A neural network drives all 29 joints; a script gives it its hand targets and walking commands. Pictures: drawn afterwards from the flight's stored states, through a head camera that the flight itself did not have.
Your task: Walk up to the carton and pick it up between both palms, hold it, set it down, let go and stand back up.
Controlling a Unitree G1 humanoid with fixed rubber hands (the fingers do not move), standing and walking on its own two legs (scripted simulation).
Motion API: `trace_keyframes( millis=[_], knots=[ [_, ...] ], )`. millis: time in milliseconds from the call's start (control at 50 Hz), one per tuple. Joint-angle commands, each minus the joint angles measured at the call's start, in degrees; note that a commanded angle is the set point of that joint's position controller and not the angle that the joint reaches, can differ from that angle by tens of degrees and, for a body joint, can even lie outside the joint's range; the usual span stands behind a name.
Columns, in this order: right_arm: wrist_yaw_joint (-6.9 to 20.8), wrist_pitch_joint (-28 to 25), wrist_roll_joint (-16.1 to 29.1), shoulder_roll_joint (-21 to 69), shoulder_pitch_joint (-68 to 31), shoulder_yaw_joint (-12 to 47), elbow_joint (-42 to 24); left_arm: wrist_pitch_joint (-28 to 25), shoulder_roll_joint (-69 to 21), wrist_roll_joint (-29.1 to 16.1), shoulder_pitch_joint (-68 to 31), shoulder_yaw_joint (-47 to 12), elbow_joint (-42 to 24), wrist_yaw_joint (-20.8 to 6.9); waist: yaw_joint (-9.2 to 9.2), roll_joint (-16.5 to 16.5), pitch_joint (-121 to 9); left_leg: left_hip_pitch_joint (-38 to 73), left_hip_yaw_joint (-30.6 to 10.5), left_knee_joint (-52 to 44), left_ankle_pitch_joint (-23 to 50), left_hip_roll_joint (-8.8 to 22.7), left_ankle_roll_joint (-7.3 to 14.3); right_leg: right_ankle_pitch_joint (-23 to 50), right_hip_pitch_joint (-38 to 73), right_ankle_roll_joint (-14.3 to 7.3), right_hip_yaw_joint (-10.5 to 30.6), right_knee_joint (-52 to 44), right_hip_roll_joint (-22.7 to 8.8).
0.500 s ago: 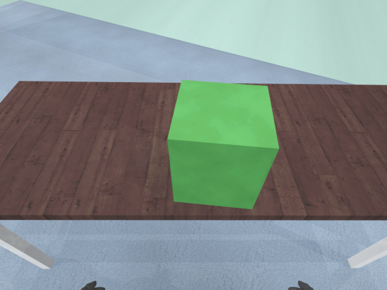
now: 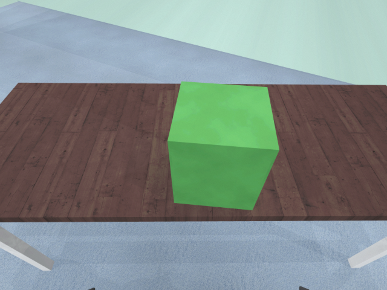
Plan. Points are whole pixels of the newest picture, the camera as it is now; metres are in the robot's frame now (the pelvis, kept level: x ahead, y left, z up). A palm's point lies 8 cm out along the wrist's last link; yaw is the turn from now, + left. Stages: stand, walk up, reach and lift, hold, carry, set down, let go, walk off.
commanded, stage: walk up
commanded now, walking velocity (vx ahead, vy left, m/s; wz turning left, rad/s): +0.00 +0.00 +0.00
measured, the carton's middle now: (218, 148) +0.44 -0.05 +0.02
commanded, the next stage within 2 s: none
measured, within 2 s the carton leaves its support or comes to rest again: neither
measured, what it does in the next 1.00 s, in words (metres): steps to the right: right foot, then left foot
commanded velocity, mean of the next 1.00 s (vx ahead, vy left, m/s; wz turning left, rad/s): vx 0.00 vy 0.00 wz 0.00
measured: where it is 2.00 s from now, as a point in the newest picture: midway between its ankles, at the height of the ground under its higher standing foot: outside the picture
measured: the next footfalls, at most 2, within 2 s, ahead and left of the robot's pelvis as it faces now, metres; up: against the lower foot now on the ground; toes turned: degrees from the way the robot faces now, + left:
right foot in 0.40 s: +0.00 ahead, -0.20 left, +0.00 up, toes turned +1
left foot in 0.68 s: +0.01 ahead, +0.00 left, +0.00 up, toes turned +8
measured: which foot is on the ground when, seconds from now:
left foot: down 0.00-0.42, up 0.44-0.66, down 0.68-1.00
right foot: down 0.00-0.12, up 0.14-0.38, down 0.40-1.00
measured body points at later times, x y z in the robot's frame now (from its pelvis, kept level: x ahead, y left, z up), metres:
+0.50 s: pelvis -0.04 -0.10 -0.03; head +0.00 -0.11 +0.42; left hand +0.09 +0.15 -0.14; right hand +0.03 -0.39 -0.15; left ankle +0.00 +0.08 -0.71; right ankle +0.00 -0.23 -0.73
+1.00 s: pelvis -0.04 -0.12 +0.00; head -0.04 -0.13 +0.45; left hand +0.02 +0.14 -0.12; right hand +0.08 -0.37 -0.12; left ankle -0.03 -0.01 -0.73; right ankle +0.00 -0.23 -0.73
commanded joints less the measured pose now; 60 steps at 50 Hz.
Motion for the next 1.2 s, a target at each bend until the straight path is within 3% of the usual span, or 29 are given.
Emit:
trace_keyframes(
  millis=[0,60,80,120,140,160,220,320,340,360,380,400,420,440,460,500,580,640,660,680,700,720,760,780,800,820,860,960,1180],
  knots=[
    [-0.37,-1.26,0.04,-8.36,0.51,-1.96,-4.97,-1.35,7.94,-0.03,0.95,2.38,-4.36,0.39,-0.01,0.26,-0.60,-1.08,-5.29,-7.47,4.80,4.32,1.91,4.42,-0.88,-1.78,5.61,-7.25,-4.62],
    [-0.40,-1.25,0.05,-8.40,0.61,-1.92,-4.66,-1.35,7.98,-0.04,1.06,2.34,-4.04,0.43,-0.02,0.25,-0.53,-1.01,-5.26,-7.61,4.82,4.33,1.90,4.50,-0.84,-1.76,5.65,-7.36,-4.61],
    [-2.61,-1.79,-2.59,-12.92,7.11,-4.70,-5.33,0.78,13.28,3.31,-5.31,4.76,-6.89,-0.66,-2.06,-4.52,3.24,1.91,-14.14,-7.87,10.59,10.59,5.68,9.77,-8.63,-1.83,1.51,5.81,-2.21],
    [-4.65,-1.91,-3.54,-17.79,11.85,-6.61,-4.56,3.31,9.11,4.89,-5.04,3.71,-9.20,-1.23,-3.36,4.29,2.09,8.06,-28.03,-11.77,20.87,25.28,15.67,-15.53,-19.49,0.82,1.95,22.89,-1.27],
    [-5.29,-1.92,-3.74,-18.01,11.71,-6.78,-4.94,4.26,8.43,5.43,-5.05,3.92,-9.48,-1.31,-3.37,4.80,1.86,7.42,-29.86,-11.16,23.93,27.81,19.14,-16.60,-21.55,0.77,4.40,30.16,-3.03],
    [-5.63,-1.96,-3.84,-17.13,10.72,-6.65,-5.45,4.68,8.36,5.93,-5.53,4.20,-10.05,-1.41,-3.07,4.01,1.42,6.32,-28.52,-10.52,26.90,27.51,20.09,-15.51,-21.89,0.80,6.20,34.16,-4.22],
    [-5.78,-1.90,-4.00,-14.54,5.32,-6.23,-7.36,5.01,7.60,4.61,-5.68,4.39,-10.93,-2.02,-0.93,5.81,0.08,3.41,-19.51,-9.18,24.32,20.90,16.34,-10.85,-19.85,1.15,8.88,34.78,-5.97],
    [-3.88,-1.22,-3.50,-14.94,-1.00,-6.77,-10.20,4.20,6.50,1.53,-2.81,4.45,-9.93,-3.03,0.50,14.62,-3.92,-3.96,-9.54,-3.52,12.70,12.99,11.67,-11.77,-5.17,0.40,2.75,14.18,-5.14],
    [-3.33,-0.84,-3.04,-15.24,-2.96,-6.56,-11.02,3.60,7.35,0.94,0.39,5.07,-8.62,-3.05,2.49,13.52,-4.98,-8.54,-8.06,-0.14,8.65,11.22,9.70,-5.36,2.00,-0.18,0.92,7.07,-3.60],
    [-2.75,-0.37,-2.54,-13.89,-3.81,-5.54,-11.91,2.82,9.36,0.40,5.24,6.27,-6.26,-2.87,5.10,8.03,-6.14,-13.26,-6.29,5.87,3.73,8.65,7.33,2.26,9.78,-0.35,-1.44,0.26,-1.17],
    [-2.15,-0.14,-1.94,-9.73,0.13,-3.97,-11.72,2.01,11.94,0.57,7.39,6.91,-4.34,-2.32,5.25,-2.34,-7.96,-16.04,-1.85,15.15,-4.41,3.59,4.37,5.13,14.08,-0.37,-0.27,-2.53,-1.29],
    [-1.83,-0.13,-0.87,-5.00,2.20,-2.56,-13.05,1.29,15.68,0.86,6.38,6.89,-5.36,-1.76,5.22,-14.10,-7.94,-22.51,1.28,23.40,-21.28,-1.89,0.66,2.80,11.13,-4.07,15.20,-6.83,-11.30],
    [-2.43,0.67,-0.40,-5.96,2.74,-3.33,-13.75,1.53,20.53,0.69,0.89,7.35,-7.97,-1.01,3.91,-16.75,-5.85,-19.43,-1.91,30.83,-26.30,-2.22,-0.87,-10.33,-2.05,-12.72,29.39,-15.26,-21.18],
    [-2.81,1.28,-1.23,-8.88,2.08,-4.42,-13.72,1.64,21.23,0.41,-4.47,7.94,-8.98,-0.58,3.21,-15.38,-1.88,-16.49,-5.75,35.63,-23.78,0.28,-0.56,-19.41,-10.57,-17.51,34.22,-19.79,-24.61],
    [-2.70,1.37,-1.06,-10.95,1.57,-4.99,-12.73,1.43,18.28,0.37,-7.66,7.10,-9.37,-0.33,2.21,-13.09,2.40,-17.13,-6.37,36.02,-20.33,1.14,-0.59,-17.49,-11.32,-17.47,30.06,-18.98,-22.60],
    [-2.09,0.79,-0.33,-11.37,5.19,-5.17,-9.76,0.95,14.19,1.60,-8.06,5.68,-9.17,0.36,0.50,-9.82,1.92,-17.12,-5.19,31.65,-16.68,1.39,-0.64,-3.20,-5.53,-13.64,20.01,-11.66,-17.99],
    [-1.05,0.34,-1.38,-9.10,5.82,-4.62,-9.82,0.44,12.51,1.84,-6.67,4.83,-8.08,0.42,0.50,-9.16,-0.58,-10.28,-2.30,17.52,-15.06,2.27,-0.56,-3.71,-4.27,-12.13,17.81,-8.60,-17.88],
    [-0.21,-0.39,-1.35,-8.31,8.87,-4.80,-9.12,0.58,12.12,1.57,-7.30,4.07,-8.31,0.28,-2.58,-7.18,-1.60,4.27,-0.68,-2.95,0.49,1.11,1.82,-2.33,-10.27,-7.94,11.98,-2.90,-15.37],
    [-0.13,-0.81,-1.73,-10.17,9.56,-5.30,-9.05,0.56,10.09,1.17,-5.52,3.36,-8.42,0.02,-3.06,-1.30,-2.26,8.60,-6.54,-8.58,2.58,3.20,3.73,-4.56,-14.39,-4.73,8.46,2.50,-12.83],
    [-0.27,-0.91,-2.05,-13.91,7.87,-6.09,-9.22,0.40,5.83,0.10,-2.21,2.11,-9.10,-0.27,-1.76,10.39,-2.76,9.18,-23.33,-13.20,-4.79,11.33,7.94,-9.76,-19.63,-0.66,0.73,12.49,-5.81],
    [-0.50,-0.43,-0.43,-14.84,4.18,-6.45,-9.50,0.84,5.65,-0.21,-2.57,2.25,-8.99,0.27,-1.49,9.15,0.37,-3.11,-28.09,-15.31,-12.17,16.39,13.59,-17.10,-13.29,0.56,-0.87,16.41,-1.73],
    [-0.41,-0.29,-0.36,-14.03,0.55,-5.95,-9.73,1.03,6.44,0.51,-1.81,2.74,-8.25,0.51,0.01,8.41,2.31,-11.22,-25.64,-14.78,-14.61,15.80,15.23,-14.24,-6.07,-0.24,1.25,16.23,-3.42],
    [0.15,-0.18,-0.16,-10.32,-3.98,-3.75,-10.84,-0.29,8.46,-0.09,1.22,3.56,-7.25,0.29,2.88,6.44,3.16,-12.46,-12.10,-9.94,-5.07,7.99,8.72,-2.52,-0.17,-1.19,0.99,0.47,-3.63],
    [0.30,-0.13,-0.46,-9.24,-3.54,-3.09,-11.27,-1.15,9.87,0.13,1.89,3.85,-6.80,0.34,2.65,4.83,2.12,-11.93,-8.45,-6.15,-0.43,5.44,5.79,3.31,1.46,-1.80,2.71,-2.88,-5.11],
    [0.57,-0.14,-0.31,-8.14,-1.69,-2.60,-11.24,-1.72,11.48,0.79,1.09,4.20,-7.05,0.48,1.57,2.16,1.24,-11.75,-6.30,-2.71,0.10,3.38,3.79,2.55,1.54,-3.07,7.73,-5.84,-8.27],
    [0.85,0.15,-0.35,-7.63,0.92,-2.68,-10.30,-1.80,13.10,1.17,-0.27,4.62,-7.35,0.62,0.06,-0.45,0.96,-8.73,-4.62,-0.01,-3.87,1.50,2.67,-6.25,-2.37,-5.08,13.61,-9.31,-11.71],
    [1.04,0.53,-0.86,-7.94,3.58,-3.23,-8.79,-1.14,12.74,0.77,-1.77,4.45,-7.31,0.59,-1.74,-2.21,2.95,-1.82,-4.21,-0.31,-6.23,0.96,2.73,-19.57,-10.81,-6.18,15.36,-13.47,-12.83],
    [1.05,-1.02,-0.40,-9.57,2.70,-3.23,-7.37,-1.43,9.59,0.44,0.21,3.31,-7.81,0.02,-0.61,-2.57,1.36,-1.70,-7.78,-5.11,0.47,2.93,3.94,-7.32,-5.93,-2.63,6.25,-9.64,-7.31],
    [0.59,-0.78,-0.22,-9.46,1.89,-2.19,-6.05,-1.33,9.66,0.52,2.14,3.00,-8.29,0.36,0.21,-0.21,-1.51,-2.81,-8.00,-5.45,6.88,3.50,3.56,1.65,0.17,-3.25,3.39,-6.55,-7.49]
  ],
)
